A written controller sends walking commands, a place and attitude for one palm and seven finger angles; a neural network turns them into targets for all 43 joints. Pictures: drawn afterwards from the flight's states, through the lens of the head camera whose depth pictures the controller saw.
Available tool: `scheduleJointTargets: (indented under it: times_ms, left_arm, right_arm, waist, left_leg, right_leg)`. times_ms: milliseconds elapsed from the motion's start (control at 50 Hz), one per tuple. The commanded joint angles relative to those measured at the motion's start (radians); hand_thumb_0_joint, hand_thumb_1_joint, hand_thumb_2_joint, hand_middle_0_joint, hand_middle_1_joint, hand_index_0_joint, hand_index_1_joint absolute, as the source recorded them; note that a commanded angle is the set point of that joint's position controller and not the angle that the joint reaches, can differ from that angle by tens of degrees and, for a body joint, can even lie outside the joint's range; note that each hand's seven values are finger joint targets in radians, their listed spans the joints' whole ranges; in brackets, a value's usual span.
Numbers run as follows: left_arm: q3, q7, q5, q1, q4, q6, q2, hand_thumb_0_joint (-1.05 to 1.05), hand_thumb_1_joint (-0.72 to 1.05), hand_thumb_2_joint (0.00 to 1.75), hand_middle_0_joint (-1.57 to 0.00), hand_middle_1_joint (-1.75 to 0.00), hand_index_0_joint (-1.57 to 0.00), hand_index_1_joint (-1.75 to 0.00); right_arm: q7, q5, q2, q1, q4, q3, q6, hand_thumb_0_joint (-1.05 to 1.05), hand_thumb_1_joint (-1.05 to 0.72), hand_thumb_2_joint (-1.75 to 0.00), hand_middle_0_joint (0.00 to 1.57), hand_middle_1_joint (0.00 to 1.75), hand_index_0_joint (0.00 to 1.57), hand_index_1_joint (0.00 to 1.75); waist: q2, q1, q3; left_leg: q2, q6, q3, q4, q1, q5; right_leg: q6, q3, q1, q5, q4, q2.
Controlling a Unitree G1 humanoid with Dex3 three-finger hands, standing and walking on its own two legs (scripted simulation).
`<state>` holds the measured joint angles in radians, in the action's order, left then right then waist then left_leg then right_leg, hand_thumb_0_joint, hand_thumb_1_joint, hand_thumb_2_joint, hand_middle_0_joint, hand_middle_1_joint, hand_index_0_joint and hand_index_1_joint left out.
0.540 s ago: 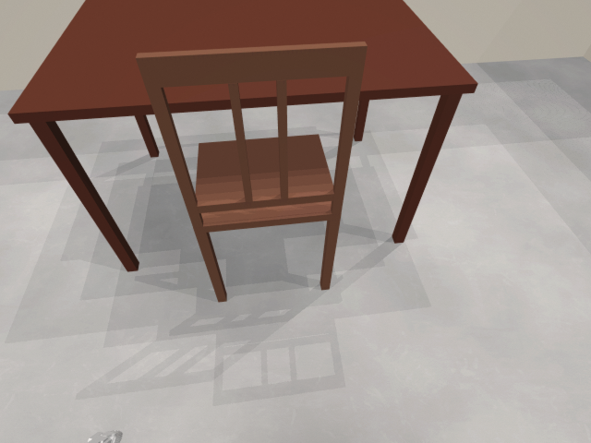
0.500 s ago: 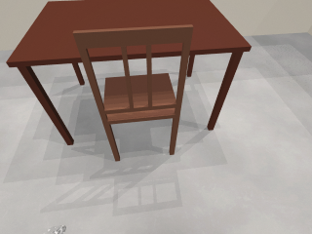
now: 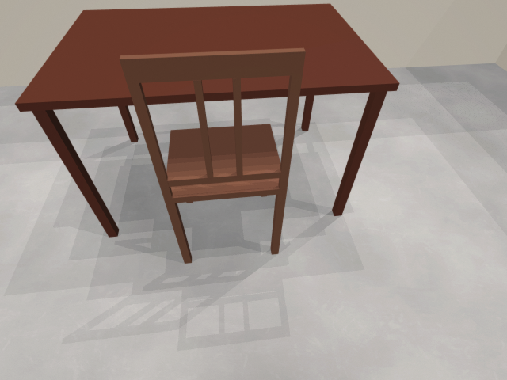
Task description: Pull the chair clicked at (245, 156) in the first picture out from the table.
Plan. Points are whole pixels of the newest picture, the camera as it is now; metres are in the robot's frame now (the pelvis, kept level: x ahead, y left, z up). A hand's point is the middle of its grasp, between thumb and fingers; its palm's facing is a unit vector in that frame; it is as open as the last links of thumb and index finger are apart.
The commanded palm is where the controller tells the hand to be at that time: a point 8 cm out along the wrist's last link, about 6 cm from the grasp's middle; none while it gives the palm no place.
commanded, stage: stand and wait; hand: left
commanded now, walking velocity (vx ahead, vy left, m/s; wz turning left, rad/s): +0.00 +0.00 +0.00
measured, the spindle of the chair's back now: (204, 133) +0.75 +0.19 -0.07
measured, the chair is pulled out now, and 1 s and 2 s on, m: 0.00 0.00 0.00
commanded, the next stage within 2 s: look at it before walking up in 0.28 s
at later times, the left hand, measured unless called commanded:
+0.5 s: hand out of the picture +0.04 +0.22 -0.16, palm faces -0.01 -0.96 -0.29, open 7.4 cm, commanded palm none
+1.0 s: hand out of the picture +0.03 +0.22 -0.16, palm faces -0.01 -0.96 -0.29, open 7.4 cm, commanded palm none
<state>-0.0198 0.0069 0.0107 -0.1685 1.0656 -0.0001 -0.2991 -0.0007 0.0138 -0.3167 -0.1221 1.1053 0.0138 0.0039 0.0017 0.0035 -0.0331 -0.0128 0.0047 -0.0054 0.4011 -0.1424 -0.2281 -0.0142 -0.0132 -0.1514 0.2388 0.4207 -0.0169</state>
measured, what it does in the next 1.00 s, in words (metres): stands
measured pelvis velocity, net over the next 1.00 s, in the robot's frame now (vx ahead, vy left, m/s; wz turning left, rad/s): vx -0.01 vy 0.00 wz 0.00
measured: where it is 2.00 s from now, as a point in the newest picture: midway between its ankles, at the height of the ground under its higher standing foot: outside the picture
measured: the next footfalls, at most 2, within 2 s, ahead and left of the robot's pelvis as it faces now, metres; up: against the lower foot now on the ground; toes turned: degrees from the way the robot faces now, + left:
right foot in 1.80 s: +0.02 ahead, -0.11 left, +0.00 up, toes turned +4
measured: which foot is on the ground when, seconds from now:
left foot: down 0.00-1.00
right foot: down 0.00-1.00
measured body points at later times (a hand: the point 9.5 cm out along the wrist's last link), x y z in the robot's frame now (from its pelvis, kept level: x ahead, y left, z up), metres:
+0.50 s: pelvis -0.01 -0.01 +0.00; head -0.02 -0.01 +0.45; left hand +0.05 +0.27 -0.14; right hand +0.04 -0.28 -0.14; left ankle -0.01 +0.12 -0.74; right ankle -0.01 -0.13 -0.74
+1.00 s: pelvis -0.01 +0.00 +0.00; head -0.01 +0.00 +0.45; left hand +0.03 +0.27 -0.14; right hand +0.04 -0.28 -0.14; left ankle -0.01 +0.12 -0.74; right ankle -0.01 -0.13 -0.74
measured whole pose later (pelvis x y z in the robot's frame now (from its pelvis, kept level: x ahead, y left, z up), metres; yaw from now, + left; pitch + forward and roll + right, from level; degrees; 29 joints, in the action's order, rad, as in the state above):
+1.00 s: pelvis -0.01 +0.00 +0.00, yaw +0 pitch -2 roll +0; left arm -0.01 0.01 0.01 -0.19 1.12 0.01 -0.28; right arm -0.01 0.01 -0.28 -0.16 1.16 0.01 -0.01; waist 0.00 0.01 -0.03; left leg -0.01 0.00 -0.01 0.37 -0.15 -0.19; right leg -0.01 -0.01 -0.16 0.20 0.38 -0.01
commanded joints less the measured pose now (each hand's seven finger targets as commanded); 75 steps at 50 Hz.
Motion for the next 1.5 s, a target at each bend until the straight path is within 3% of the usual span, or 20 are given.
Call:
scheduleJointTargets:
  times_ms: [0, 180, 380, 500, 940, 1020, 1140, 1220, 1280, 1340, 1400, 1440, 1480]
  left_arm:
    - [0.046, 0.011, -0.001, 0.041, -0.052, 0.027, -0.200, 0.00, 0.90, 0.90, -0.20, -0.30, -0.20, -0.30]
    - [0.045, 0.013, -0.001, 0.021, -0.022, 0.027, -0.182, 0.00, 0.90, 0.90, -0.20, -0.30, -0.20, -0.30]
    - [0.047, 0.015, 0.000, 0.015, -0.011, 0.029, -0.169, 0.00, 0.90, 0.90, -0.20, -0.30, -0.20, -0.30]
    - [0.046, 0.013, 0.002, 0.011, -0.011, 0.026, -0.162, 0.00, 0.90, 0.90, -0.20, -0.30, -0.20, -0.30]
    - [0.050, 0.014, 0.002, -0.009, -0.003, 0.030, -0.158, 0.00, 0.90, 0.90, -0.20, -0.30, -0.20, -0.30]
    - [0.051, 0.014, 0.002, -0.006, -0.001, 0.029, -0.159, 0.00, 0.90, 0.90, -0.20, -0.30, -0.20, -0.30]
    - [0.042, 0.023, 0.001, -0.047, 0.001, 0.006, -0.091, 0.00, 0.90, 0.90, -0.20, -0.30, -0.20, -0.30]
    - [0.048, 0.027, 0.000, -0.058, -0.011, 0.000, -0.089, 0.00, 0.90, 0.90, -0.20, -0.30, -0.20, -0.30]
    - [0.057, 0.030, 0.001, -0.066, -0.023, -0.003, -0.087, 0.00, 0.90, 0.90, -0.20, -0.30, -0.20, -0.30]
    - [0.067, 0.032, 0.001, -0.079, -0.034, -0.005, -0.091, 0.00, 0.90, 0.90, -0.20, -0.30, -0.20, -0.30]
    - [0.073, 0.033, 0.001, -0.075, -0.048, -0.011, -0.083, 0.00, 0.90, 0.90, -0.20, -0.30, -0.20, -0.30]
    - [0.077, 0.033, 0.005, -0.065, -0.061, -0.015, -0.078, 0.00, 0.90, 0.90, -0.20, -0.30, -0.20, -0.30]
    - [0.079, 0.033, 0.006, -0.062, -0.071, -0.019, -0.056, 0.00, 0.90, 0.90, -0.20, -0.30, -0.20, -0.30]
  right_arm:
    - [-0.011, -0.003, -0.177, 0.050, -0.053, -0.035, -0.030, 0.00, -0.90, -0.90, 0.20, 0.30, 0.20, 0.30]
    - [-0.012, -0.003, -0.157, 0.014, -0.018, -0.033, -0.028, 0.00, -0.90, -0.90, 0.20, 0.30, 0.20, 0.30]
    - [-0.015, -0.004, -0.146, 0.002, -0.005, -0.034, -0.031, 0.00, -0.90, -0.90, 0.20, 0.30, 0.20, 0.30]
    - [-0.013, -0.002, -0.139, -0.004, -0.005, -0.035, -0.029, 0.00, -0.90, -0.90, 0.20, 0.30, 0.20, 0.30]
    - [-0.017, -0.005, -0.135, -0.017, -0.007, -0.037, -0.035, 0.00, -0.90, -0.90, 0.20, 0.30, 0.20, 0.30]
    - [-0.017, -0.004, -0.138, -0.011, -0.007, -0.036, -0.035, 0.00, -0.90, -0.90, 0.20, 0.30, 0.20, 0.30]
    - [-0.015, -0.004, -0.054, -0.054, -0.008, -0.023, -0.014, 0.00, -0.90, -0.90, 0.20, 0.30, 0.20, 0.30]
    - [-0.014, -0.003, -0.050, -0.058, -0.021, -0.027, -0.007, 0.00, -0.90, -0.90, 0.20, 0.30, 0.20, 0.30]
    - [-0.014, -0.003, -0.039, -0.065, -0.031, -0.034, -0.003, 0.00, -0.90, -0.90, 0.20, 0.30, 0.20, 0.30]
    - [-0.015, -0.004, -0.027, -0.074, -0.044, -0.040, 0.001, 0.00, -0.90, -0.90, 0.20, 0.30, 0.20, 0.30]
    - [-0.015, -0.002, -0.010, -0.085, -0.053, -0.047, 0.008, 0.00, -0.90, -0.90, 0.20, 0.30, 0.20, 0.30]
    - [-0.014, -0.001, -0.007, -0.104, -0.060, -0.052, 0.011, 0.00, -0.90, -0.90, 0.20, 0.30, 0.20, 0.30]
    - [-0.013, 0.003, -0.015, -0.106, -0.069, -0.054, 0.008, 0.00, -0.90, -0.90, 0.20, 0.30, 0.20, 0.30]
  waist:
    - [-0.011, -0.007, 0.060]
    - [-0.018, -0.006, 0.040]
    - [-0.012, -0.004, 0.029]
    - [-0.005, -0.005, 0.001]
    - [0.001, -0.004, 0.049]
    - [0.006, -0.002, 0.028]
    - [-0.011, 0.000, 0.033]
    - [-0.013, 0.004, 0.029]
    - [-0.016, 0.005, 0.029]
    - [-0.059, 0.007, 0.033]
    - [-0.065, 0.001, 0.005]
    - [-0.047, -0.007, -0.006]
    - [0.031, -0.009, -0.021]
  left_leg:
    - [0.110, 0.023, -0.083, -0.070, 0.004, 0.131]
    - [0.111, 0.018, -0.087, -0.085, -0.013, 0.095]
    - [0.116, 0.016, -0.089, -0.092, -0.016, 0.115]
    - [0.110, 0.015, -0.091, -0.100, -0.029, 0.067]
    - [0.123, 0.017, -0.095, -0.099, -0.002, 0.136]
    - [0.118, 0.019, -0.105, -0.099, -0.020, 0.145]
    - [0.111, 0.012, -0.106, -0.054, -0.057, 0.166]
    - [0.100, 0.012, -0.110, -0.013, -0.089, 0.177]
    - [0.089, 0.013, -0.111, 0.021, -0.114, 0.184]
    - [0.071, 0.010, -0.099, 0.064, -0.137, 0.162]
    - [0.056, 0.009, -0.091, 0.107, -0.150, 0.106]
    - [0.063, 0.019, -0.115, 0.097, -0.157, 0.084]
    - [0.091, 0.039, -0.189, 0.035, -0.194, 0.048]
  right_leg:
    - [0.032, -0.094, 0.002, -0.154, -0.086, -0.103]
    - [0.031, -0.094, -0.012, -0.079, -0.110, -0.102]
    - [0.032, -0.091, -0.013, -0.108, -0.110, -0.099]
    - [0.029, -0.098, -0.045, -0.028, -0.128, -0.095]
    - [0.029, -0.083, -0.005, -0.117, -0.111, -0.094]
    - [0.026, -0.078, -0.007, -0.120, -0.105, -0.098]
    - [0.009, -0.046, -0.007, -0.114, -0.061, -0.106]
    - [0.011, -0.044, -0.016, -0.112, -0.039, -0.119]
    - [0.019, -0.044, -0.014, -0.121, -0.020, -0.131]
    - [0.034, -0.049, -0.011, -0.104, -0.020, -0.151]
    - [0.052, -0.054, -0.071, -0.019, -0.032, -0.177]
    - [0.051, -0.034, -0.094, 0.041, -0.013, -0.161]
    - [0.027, 0.005, -0.106, 0.101, 0.042, -0.115]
